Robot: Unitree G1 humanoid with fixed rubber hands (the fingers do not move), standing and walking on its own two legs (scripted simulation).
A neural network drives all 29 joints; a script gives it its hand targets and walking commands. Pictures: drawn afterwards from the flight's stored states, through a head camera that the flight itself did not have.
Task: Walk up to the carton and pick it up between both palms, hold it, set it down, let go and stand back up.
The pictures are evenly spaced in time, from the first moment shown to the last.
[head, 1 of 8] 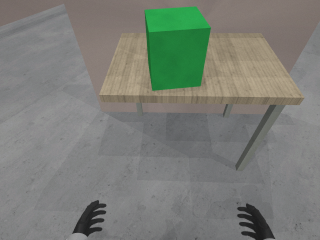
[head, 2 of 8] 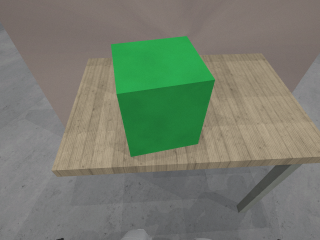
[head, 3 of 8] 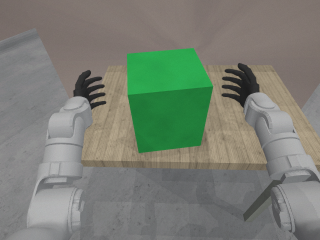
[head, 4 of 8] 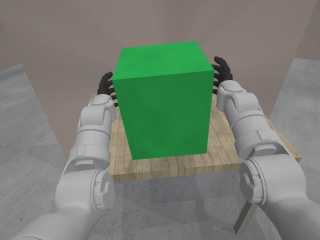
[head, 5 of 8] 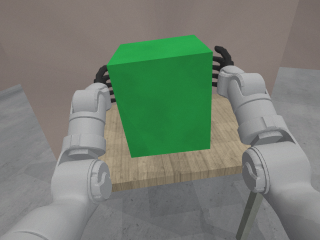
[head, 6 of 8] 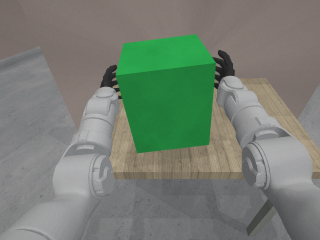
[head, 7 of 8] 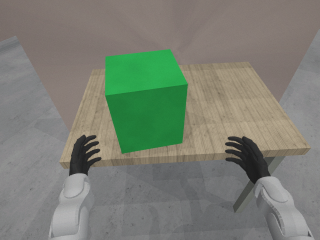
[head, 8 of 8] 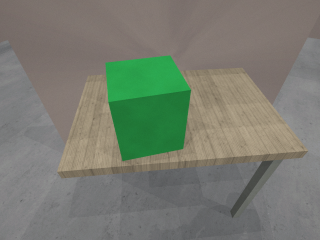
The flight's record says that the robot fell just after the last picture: no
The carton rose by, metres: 0.18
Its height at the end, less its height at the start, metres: +0.00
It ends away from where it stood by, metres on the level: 0.02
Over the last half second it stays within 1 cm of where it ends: yes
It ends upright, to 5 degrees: yes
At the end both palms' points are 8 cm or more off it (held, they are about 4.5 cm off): yes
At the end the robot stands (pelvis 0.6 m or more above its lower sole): yes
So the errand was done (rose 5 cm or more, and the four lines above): yes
